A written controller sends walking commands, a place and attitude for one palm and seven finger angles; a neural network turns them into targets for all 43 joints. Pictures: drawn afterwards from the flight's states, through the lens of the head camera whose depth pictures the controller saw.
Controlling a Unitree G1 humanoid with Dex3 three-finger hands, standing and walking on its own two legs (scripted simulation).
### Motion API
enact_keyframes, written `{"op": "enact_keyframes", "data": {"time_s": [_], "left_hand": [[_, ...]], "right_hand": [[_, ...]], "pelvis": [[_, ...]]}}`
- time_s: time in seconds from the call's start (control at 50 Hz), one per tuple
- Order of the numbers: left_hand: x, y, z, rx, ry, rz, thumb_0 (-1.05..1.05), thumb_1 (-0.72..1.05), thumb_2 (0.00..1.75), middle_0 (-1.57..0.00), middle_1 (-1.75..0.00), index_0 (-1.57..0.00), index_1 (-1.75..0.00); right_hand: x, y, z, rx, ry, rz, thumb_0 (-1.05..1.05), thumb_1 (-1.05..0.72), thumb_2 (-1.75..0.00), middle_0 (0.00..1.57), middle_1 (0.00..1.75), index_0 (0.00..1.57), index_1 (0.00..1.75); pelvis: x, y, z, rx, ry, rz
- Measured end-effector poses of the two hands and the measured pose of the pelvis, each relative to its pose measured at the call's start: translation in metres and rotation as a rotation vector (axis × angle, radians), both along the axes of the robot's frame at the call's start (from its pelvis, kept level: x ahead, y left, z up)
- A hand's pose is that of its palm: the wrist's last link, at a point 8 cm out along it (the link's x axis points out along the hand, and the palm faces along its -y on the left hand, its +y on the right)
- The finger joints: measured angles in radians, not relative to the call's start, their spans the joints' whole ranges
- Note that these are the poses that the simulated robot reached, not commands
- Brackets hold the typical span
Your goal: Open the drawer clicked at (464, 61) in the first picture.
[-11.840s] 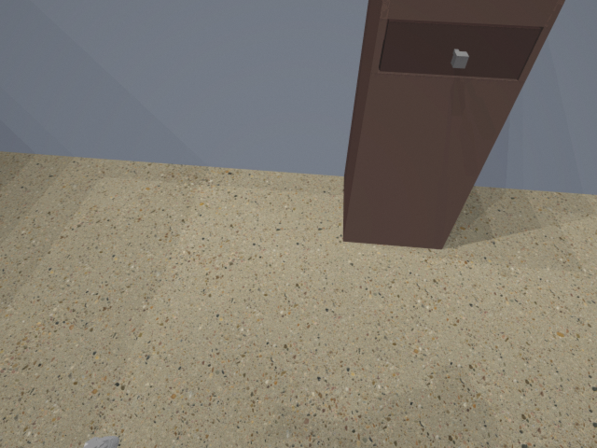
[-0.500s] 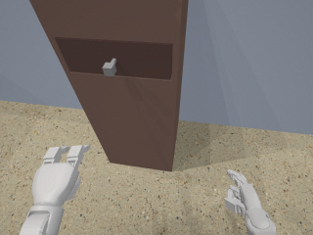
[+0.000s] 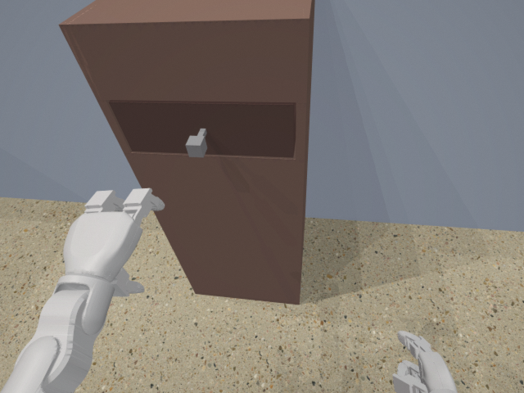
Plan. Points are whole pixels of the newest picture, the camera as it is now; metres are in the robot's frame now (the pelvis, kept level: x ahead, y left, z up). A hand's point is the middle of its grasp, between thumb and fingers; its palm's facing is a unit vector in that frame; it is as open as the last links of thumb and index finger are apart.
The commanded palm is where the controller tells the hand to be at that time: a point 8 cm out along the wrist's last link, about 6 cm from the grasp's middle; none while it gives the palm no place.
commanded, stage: raise the hand with hooked fingers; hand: left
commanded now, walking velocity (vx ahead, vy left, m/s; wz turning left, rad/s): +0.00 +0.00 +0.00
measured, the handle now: (199, 141) +0.56 +0.22 +0.08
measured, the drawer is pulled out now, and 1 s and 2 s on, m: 0.00 0.00 0.00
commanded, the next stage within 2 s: move the hooked fingers above the handle in 0.80 s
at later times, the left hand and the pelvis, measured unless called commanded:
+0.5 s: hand (111, 185) +0.31 +0.24 +0.20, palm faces +0.12 -0.03 -0.99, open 13.8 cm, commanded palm +0.26 +0.23 +0.24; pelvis -0.01 -0.01 +0.01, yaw +1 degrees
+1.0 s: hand (119, 202) +0.29 +0.23 +0.18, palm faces +0.08 -0.04 -1.00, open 13.9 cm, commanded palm +0.27 +0.23 +0.24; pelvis -0.02 -0.01 +0.01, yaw +1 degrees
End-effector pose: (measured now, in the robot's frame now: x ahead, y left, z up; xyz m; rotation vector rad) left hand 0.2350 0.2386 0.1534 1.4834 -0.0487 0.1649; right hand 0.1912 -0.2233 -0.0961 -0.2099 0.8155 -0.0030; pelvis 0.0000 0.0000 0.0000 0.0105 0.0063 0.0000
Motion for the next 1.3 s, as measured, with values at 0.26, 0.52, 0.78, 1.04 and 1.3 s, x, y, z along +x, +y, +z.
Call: {"op": "enact_keyframes", "data": {"time_s": [0.26, 0.52, 0.78, 1.04, 1.3], "left_hand": [[0.028, 0.001, 0.058, 0.041, 0.013, -0.021, 0.00, -0.44, 0.33, -0.31, -1.17, -0.31, -1.17], [0.044, 0.000, 0.095, 0.055, 0.028, -0.043, 0.00, -0.49, 0.31, -0.31, -1.20, -0.32, -1.20], [0.030, -0.014, 0.079, 0.048, 0.013, -0.125, 0.00, -0.49, 0.31, -0.32, -1.20, -0.32, -1.21], [0.039, -0.008, 0.072, 0.053, 0.079, -0.066, 0.00, -0.50, 0.31, -0.32, -1.20, -0.32, -1.21], [0.083, -0.016, 0.073, 0.063, 0.053, -0.091, 0.00, -0.49, 0.31, -0.32, -1.20, -0.32, -1.21]], "right_hand": [[0.028, 0.026, 0.023, 0.067, -0.086, 0.075, 0.01, -0.91, -0.90, 0.20, 0.30, 0.20, 0.30], [-0.002, 0.001, 0.009, 0.052, -0.018, 0.046, 0.01, -0.91, -0.90, 0.20, 0.30, 0.20, 0.30], [-0.027, -0.016, 0.002, 0.024, 0.018, 0.011, 0.01, -0.91, -0.90, 0.20, 0.29, 0.20, 0.30], [-0.011, 0.003, 0.011, 0.046, -0.040, 0.042, 0.01, -0.91, -0.90, 0.20, 0.30, 0.20, 0.30], [-0.029, -0.003, 0.000, 0.038, 0.045, -0.002, 0.01, -0.91, -0.90, 0.20, 0.30, 0.20, 0.30]], "pelvis": [[-0.005, -0.005, 0.007, -0.002, -0.039, 0.012], [-0.013, -0.012, 0.008, 0.000, -0.036, 0.016], [-0.020, -0.014, 0.008, 0.003, -0.037, 0.010], [-0.025, -0.013, 0.008, 0.003, -0.038, 0.020], [-0.019, -0.010, 0.008, 0.002, -0.005, 0.014]]}}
